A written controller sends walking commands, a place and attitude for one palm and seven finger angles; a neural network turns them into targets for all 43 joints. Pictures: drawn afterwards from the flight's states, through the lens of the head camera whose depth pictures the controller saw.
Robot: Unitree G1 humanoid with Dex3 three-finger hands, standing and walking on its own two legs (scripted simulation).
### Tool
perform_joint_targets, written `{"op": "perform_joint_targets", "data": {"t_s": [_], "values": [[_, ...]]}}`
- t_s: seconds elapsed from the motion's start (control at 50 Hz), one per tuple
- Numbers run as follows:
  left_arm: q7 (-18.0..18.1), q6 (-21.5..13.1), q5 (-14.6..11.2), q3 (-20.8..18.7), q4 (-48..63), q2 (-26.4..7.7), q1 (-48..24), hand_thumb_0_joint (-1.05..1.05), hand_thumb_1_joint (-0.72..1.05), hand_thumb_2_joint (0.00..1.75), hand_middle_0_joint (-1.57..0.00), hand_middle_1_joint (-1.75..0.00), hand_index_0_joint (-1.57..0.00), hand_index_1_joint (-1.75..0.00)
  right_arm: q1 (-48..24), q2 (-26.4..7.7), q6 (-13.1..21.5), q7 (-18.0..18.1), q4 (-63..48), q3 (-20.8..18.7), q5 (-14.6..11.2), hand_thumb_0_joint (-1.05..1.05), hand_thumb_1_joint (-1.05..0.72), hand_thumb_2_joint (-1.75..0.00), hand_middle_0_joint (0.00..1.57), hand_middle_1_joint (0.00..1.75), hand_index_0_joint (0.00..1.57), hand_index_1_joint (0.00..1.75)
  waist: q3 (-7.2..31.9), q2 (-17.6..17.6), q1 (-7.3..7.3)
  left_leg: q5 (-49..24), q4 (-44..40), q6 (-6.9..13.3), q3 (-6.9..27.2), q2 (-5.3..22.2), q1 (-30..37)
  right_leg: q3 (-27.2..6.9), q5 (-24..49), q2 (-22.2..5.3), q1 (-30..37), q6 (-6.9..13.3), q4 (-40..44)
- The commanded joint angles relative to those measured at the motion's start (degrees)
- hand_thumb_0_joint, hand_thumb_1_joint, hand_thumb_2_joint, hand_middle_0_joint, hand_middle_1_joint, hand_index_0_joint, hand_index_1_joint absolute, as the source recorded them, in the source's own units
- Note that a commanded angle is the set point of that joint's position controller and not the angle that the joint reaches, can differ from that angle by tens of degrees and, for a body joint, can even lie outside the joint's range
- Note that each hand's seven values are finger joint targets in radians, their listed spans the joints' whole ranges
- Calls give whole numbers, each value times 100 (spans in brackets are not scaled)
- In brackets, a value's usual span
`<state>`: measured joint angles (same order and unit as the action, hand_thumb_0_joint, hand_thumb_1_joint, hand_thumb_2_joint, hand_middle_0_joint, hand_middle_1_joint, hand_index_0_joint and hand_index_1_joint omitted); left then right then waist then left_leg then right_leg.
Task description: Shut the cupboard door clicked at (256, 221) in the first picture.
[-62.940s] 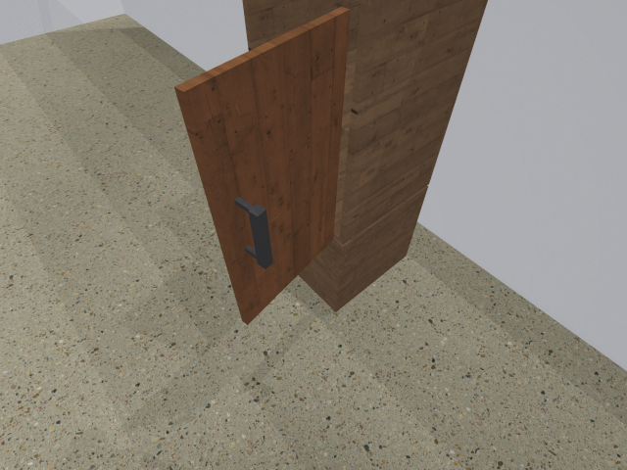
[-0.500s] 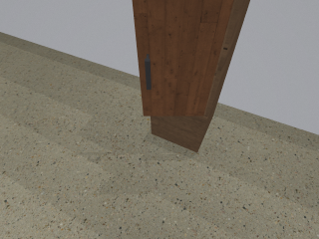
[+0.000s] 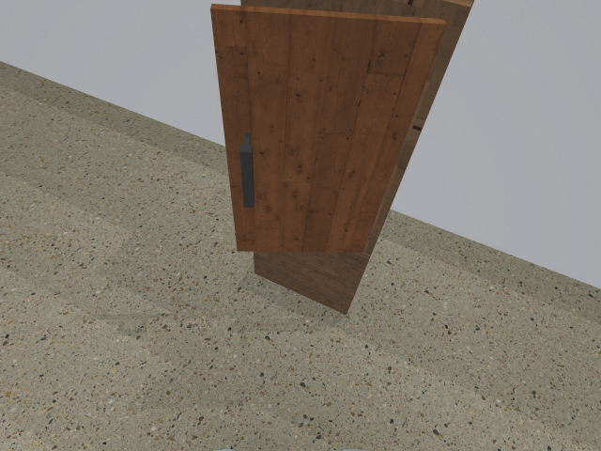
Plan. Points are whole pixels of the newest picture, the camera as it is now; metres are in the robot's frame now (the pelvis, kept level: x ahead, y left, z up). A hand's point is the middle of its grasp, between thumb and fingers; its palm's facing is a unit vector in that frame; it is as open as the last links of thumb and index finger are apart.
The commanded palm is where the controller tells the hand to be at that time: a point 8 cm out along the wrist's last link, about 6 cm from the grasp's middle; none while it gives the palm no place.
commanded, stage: take the last steps up to it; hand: left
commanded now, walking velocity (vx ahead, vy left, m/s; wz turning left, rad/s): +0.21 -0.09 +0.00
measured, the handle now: (248, 171) +0.59 +0.13 -0.02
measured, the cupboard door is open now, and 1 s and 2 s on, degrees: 27 27 27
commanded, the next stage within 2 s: come to a stop and stand still in 0.14 s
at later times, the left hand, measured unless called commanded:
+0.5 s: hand (229, 405) +0.21 +0.11 -0.16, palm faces +0.03 -0.97 -0.23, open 7.3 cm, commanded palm none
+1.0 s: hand (197, 445) +0.15 +0.15 -0.17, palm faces +0.01 -0.98 -0.21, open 7.4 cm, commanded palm none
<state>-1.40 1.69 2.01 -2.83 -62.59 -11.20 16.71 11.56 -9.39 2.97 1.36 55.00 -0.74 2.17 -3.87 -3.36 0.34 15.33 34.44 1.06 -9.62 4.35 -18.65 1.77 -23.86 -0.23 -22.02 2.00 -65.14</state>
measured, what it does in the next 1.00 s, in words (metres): walks ahead: right foot, then left foot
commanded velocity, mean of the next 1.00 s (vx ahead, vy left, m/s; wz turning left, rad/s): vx -0.06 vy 0.00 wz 0.00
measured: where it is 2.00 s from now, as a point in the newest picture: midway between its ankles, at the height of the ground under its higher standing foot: outside the picture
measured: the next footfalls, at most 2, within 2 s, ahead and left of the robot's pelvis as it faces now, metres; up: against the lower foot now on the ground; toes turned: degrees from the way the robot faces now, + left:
right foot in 0.24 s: +0.20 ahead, -0.18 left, +0.00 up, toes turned -6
left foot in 0.64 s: +0.22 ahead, +0.04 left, +0.00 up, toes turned +4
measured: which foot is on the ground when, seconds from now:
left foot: down 0.00-0.24, up 0.26-0.62, down 0.64-1.00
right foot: up 0.00-0.22, down 0.24-0.64, up 0.66-1.00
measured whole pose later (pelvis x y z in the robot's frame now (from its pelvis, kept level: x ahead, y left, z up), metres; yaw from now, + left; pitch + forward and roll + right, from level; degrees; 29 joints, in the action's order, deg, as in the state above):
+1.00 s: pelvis +0.12 -0.04 +0.01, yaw +0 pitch +0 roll -2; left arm 1.1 4.1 1.3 -2.2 -59.5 -13.0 13.1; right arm 10.2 -8.8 -0.9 1.5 57.3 -0.6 1.1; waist -2.6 -1.2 0.5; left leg 8.6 25.2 3.1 -4.3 1.1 -17.2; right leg -1.0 -25.8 -1.4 -13.2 -1.4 -39.8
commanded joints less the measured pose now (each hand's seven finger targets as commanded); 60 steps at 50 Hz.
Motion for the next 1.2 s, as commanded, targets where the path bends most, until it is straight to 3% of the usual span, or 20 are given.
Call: {"op": "perform_joint_targets", "data": {"t_s": [0.0,0.1,0.16,0.18,0.2,0.22,0.24,0.28,0.32,0.44,0.54,0.58,0.62,0.64,0.74,0.88,0.98,1.06,1.1,1.18], "values": [[-77,-122,-28,-123,546,-189,-51,0,90,90,-20,-30,-20,-30,628,-1135,9,70,34,-318,9,0,-90,-90,20,30,20,30,192,1044,20,-45,-2300,624,1321,1502,535,-114,473,-533,-683,-160,805],[-64,-184,-34,-69,590,-126,-330,0,90,90,-20,-30,-20,-30,630,-1101,-103,-31,151,-403,-16,0,-90,-90,20,30,20,30,100,1170,44,190,-2071,543,775,1205,253,445,1128,-276,180,-283,2482],[-43,-255,-28,-120,468,-337,80,0,90,90,-20,-30,-20,-30,571,-1039,-169,-76,215,-411,-28,0,-90,-90,20,30,20,30,176,874,-207,523,-1350,272,531,903,42,653,1393,-25,1141,-276,3383],[-15,-305,-27,-169,364,-560,410,0,90,90,-20,-30,-20,-30,579,-904,-174,-100,230,-394,-57,0,-90,-90,20,30,20,30,267,503,-368,744,-729,91,295,622,-231,324,1267,-205,1679,-202,3799],[44,-387,-1,-243,240,-1031,822,0,90,90,-20,-30,-20,-30,663,-558,-170,-133,180,-317,-108,0,-90,-90,20,30,20,30,472,-648,-552,1285,535,-126,-92,71,-1032,-943,739,-1117,2380,151,4392],[101,-399,-32,-299,175,-1392,1129,0,90,90,-20,-30,-20,-30,518,-322,-192,-140,-26,-248,-132,0,-90,-90,20,30,20,30,533,-1464,-658,2391,1895,-133,90,-288,-1441,-2215,737,-2055,2375,631,5210],[182,-426,-63,-216,199,-1165,874,0,90,90,-20,-30,-20,-30,480,-473,-264,-84,-15,-266,-144,0,-90,-90,20,30,20,30,384,-1335,-479,2211,2371,-111,616,-61,-1258,-2415,1156,-2171,1751,830,5420],[270,-432,-52,-74,408,-767,-125,0,90,90,-20,-30,-20,-30,734,-458,-256,-6,263,-193,-159,0,-90,-90,20,30,20,30,345,-857,-70,1578,2286,-210,996,150,-858,-1683,3491,-2049,1360,946,4924],[314,-399,-39,-33,470,-707,-341,0,90,90,-20,-30,-20,-30,806,-273,-336,4,439,-113,-216,0,-90,-90,20,30,20,30,713,-390,12,1412,1664,-287,863,-17,-259,-816,5503,-1783,1328,867,4369],[434,-196,-40,-215,447,-953,-216,0,90,90,-20,-30,-20,-30,410,-484,-549,-4,152,-230,-184,0,-90,-90,20,30,20,30,809,-438,-183,1128,1179,-398,759,-385,-519,-818,6441,-2003,1982,1016,4066],[431,-107,-26,-251,616,-980,-522,0,90,90,-20,-30,-20,-30,241,-555,-598,-44,-41,-298,-180,0,-90,-90,20,30,20,30,662,-562,-39,433,286,-364,860,-339,29,-660,5252,-1848,1405,819,3906],[427,-60,-98,-213,667,-888,-506,0,90,90,-20,-30,-20,-30,450,-746,-523,-58,-1,-301,-140,0,-90,-90,20,30,20,30,819,-96,57,-1629,-934,-212,1008,65,982,-354,3567,-1370,907,339,3422],[448,29,-117,-84,815,-460,-209,0,90,90,-20,-30,-20,-30,441,-1437,-478,-31,-179,-383,-67,0,-90,-90,20,30,20,30,935,1677,62,-4743,-1363,899,2454,1831,1081,201,-1076,-153,270,-274,1747],[460,89,-85,-70,894,-525,-257,0,90,90,-20,-30,-20,-30,342,-1416,-450,39,-247,-344,-61,0,-90,-90,20,30,20,30,816,1303,55,-4864,-1321,1168,2534,1874,839,-219,-1483,15,123,-262,819],[361,135,-107,-139,695,-643,-124,0,90,90,-20,-30,-20,-30,-195,-1013,-348,180,-394,-184,-102,0,-90,-90,20,30,20,30,756,841,-123,-3708,-1304,980,1775,1229,996,-672,-277,-6,-340,-430,-33],[239,157,-80,-20,666,-445,-325,0,90,90,-20,-30,-20,-30,221,-1089,-347,124,-16,-257,-84,0,-90,-90,20,30,20,30,642,1188,171,-623,-2056,792,2143,1175,1064,-309,-344,-120,204,-389,1953],[225,67,-103,48,348,-281,147,0,90,90,-20,-30,-20,-30,271,-1076,-350,63,222,-310,-104,0,-90,-90,20,30,20,30,594,1123,-1,610,-2209,484,1966,842,575,-3,379,17,1245,-226,3707],[301,-68,-84,57,165,-640,371,0,90,90,-20,-30,-20,-30,346,-522,-372,-12,351,-213,-175,0,-90,-90,20,30,20,30,217,351,16,451,-1544,-184,1118,-77,372,-919,54,-870,1095,215,5082],[308,-197,-114,112,132,-582,-8,0,90,90,-20,-30,-20,-30,486,-423,-361,-27,507,-149,-138,0,-90,-90,20,30,20,30,30,-749,169,-351,-1119,-154,924,-141,945,-1061,45,-940,300,239,5390],[342,-192,-151,180,34,-320,40,0,90,90,-20,-30,-20,-30,953,-483,-322,3,889,-109,-150,0,-90,-90,20,30,20,30,-192,-165,198,-617,-1317,-97,1048,89,1134,-729,208,-618,292,59,5155]]}}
